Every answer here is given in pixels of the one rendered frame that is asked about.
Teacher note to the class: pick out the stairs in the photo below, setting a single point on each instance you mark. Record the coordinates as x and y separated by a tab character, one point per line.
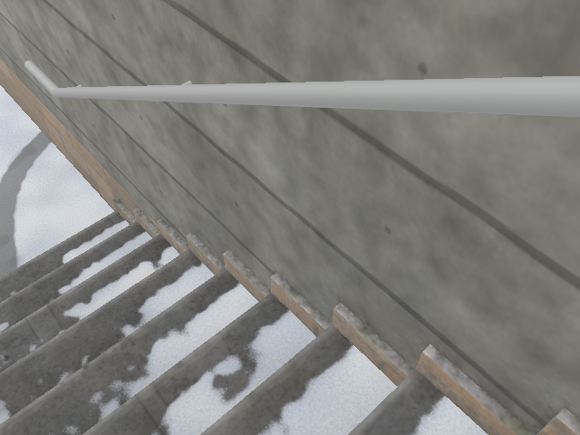
113	332

